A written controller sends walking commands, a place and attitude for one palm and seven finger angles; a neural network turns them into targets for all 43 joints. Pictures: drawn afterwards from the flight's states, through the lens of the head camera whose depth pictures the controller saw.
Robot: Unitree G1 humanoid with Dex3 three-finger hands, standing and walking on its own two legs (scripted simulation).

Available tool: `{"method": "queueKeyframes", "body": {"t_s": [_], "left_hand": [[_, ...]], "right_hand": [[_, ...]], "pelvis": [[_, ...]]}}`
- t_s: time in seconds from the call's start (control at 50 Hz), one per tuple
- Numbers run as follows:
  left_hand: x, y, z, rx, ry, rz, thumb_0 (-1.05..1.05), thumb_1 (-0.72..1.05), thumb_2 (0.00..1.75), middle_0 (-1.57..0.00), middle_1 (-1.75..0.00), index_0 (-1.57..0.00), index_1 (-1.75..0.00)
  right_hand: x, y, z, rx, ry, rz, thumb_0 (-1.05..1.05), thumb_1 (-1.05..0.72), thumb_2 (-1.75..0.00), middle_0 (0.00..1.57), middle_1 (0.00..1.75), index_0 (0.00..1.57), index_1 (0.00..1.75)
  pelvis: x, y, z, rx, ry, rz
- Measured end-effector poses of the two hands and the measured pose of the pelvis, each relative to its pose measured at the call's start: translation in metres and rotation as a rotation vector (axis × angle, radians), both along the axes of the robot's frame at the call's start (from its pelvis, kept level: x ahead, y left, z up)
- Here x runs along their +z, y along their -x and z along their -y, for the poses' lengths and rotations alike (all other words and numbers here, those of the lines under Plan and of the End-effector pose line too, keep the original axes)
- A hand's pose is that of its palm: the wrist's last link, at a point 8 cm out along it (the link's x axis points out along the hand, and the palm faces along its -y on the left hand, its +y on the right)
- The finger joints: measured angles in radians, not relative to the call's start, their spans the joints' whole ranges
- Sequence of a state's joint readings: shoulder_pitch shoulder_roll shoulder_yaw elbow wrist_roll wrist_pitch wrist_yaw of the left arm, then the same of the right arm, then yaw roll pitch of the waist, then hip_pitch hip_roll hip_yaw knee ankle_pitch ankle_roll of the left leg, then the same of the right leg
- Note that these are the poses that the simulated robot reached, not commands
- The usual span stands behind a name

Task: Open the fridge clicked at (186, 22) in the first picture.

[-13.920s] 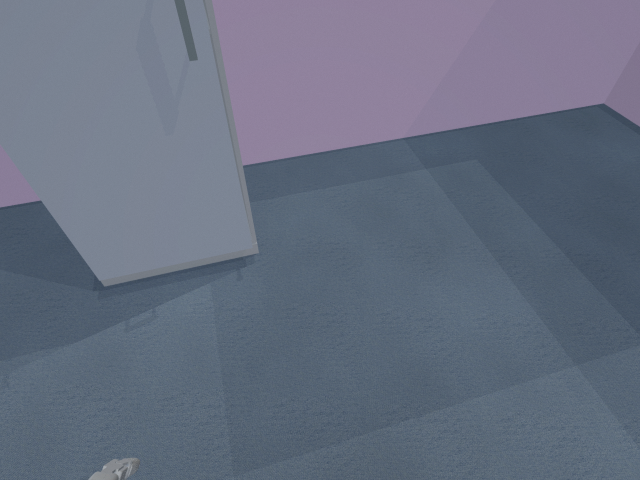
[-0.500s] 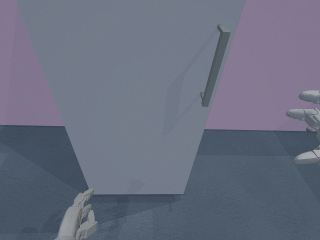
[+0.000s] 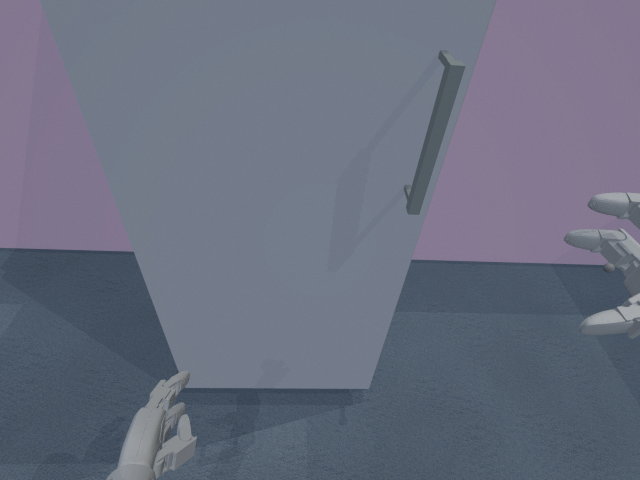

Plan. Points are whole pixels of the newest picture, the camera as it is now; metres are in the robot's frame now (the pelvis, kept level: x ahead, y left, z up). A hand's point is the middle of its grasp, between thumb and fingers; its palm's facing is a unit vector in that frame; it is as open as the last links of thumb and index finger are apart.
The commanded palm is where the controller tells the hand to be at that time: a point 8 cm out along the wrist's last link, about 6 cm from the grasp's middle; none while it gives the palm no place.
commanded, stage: move the hooked fingers beside the handle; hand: right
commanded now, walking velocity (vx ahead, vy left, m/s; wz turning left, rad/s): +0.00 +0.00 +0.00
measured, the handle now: (427, 140) +0.54 -0.15 +0.20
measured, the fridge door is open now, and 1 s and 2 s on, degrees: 0 0 0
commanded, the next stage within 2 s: none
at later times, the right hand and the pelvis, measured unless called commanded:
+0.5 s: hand (566, 237) +0.32 -0.26 +0.21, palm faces +0.05 +1.00 -0.04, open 13.9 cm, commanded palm +0.30 -0.30 +0.21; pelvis +0.00 -0.01 +0.00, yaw +1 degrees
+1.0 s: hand (517, 202) +0.38 -0.23 +0.21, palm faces +0.02 +1.00 -0.02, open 14.0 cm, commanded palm +0.36 -0.28 +0.20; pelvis +0.00 +0.00 +0.00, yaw +1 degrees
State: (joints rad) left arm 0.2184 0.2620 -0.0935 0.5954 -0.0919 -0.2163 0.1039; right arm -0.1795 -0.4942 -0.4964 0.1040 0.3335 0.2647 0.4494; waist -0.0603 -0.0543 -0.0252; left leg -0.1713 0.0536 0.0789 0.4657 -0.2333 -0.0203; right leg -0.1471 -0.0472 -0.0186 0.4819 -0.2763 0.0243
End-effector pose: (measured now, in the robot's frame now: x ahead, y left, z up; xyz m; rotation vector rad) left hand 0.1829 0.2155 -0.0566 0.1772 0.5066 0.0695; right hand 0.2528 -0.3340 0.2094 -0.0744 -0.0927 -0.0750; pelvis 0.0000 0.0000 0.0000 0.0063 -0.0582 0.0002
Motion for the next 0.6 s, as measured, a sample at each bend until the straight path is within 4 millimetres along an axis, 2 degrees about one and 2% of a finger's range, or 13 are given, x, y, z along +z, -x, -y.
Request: {"method": "queueKeyframes", "body": {"t_s": [0.16,0.38,0.6], "left_hand": [[-0.002,0.000,0.005,-0.007,-0.002,-0.012,0.01,0.91,0.90,-0.20,-0.30,-0.20,-0.30],[-0.003,0.005,0.003,0.021,-0.007,-0.029,0.01,0.91,0.90,-0.20,-0.30,-0.20,-0.30],[-0.009,0.017,-0.006,0.055,-0.017,-0.080,0.01,0.91,0.90,-0.20,-0.30,-0.20,-0.30]], "right_hand": [[-0.002,-0.005,0.000,0.005,-0.013,0.003,-0.01,0.50,-0.30,0.30,1.20,0.30,1.20],[-0.002,-0.035,-0.021,0.047,-0.026,0.004,-0.01,0.50,-0.30,0.30,1.20,0.30,1.20],[-0.003,-0.058,-0.025,0.028,-0.041,-0.026,-0.01,0.50,-0.30,0.30,1.20,0.30,1.20]], "pelvis": [[0.000,-0.001,0.003,-0.003,-0.001,-0.002],[0.000,0.000,0.006,0.003,0.002,-0.010],[0.001,0.000,0.005,0.006,0.003,-0.023]]}}
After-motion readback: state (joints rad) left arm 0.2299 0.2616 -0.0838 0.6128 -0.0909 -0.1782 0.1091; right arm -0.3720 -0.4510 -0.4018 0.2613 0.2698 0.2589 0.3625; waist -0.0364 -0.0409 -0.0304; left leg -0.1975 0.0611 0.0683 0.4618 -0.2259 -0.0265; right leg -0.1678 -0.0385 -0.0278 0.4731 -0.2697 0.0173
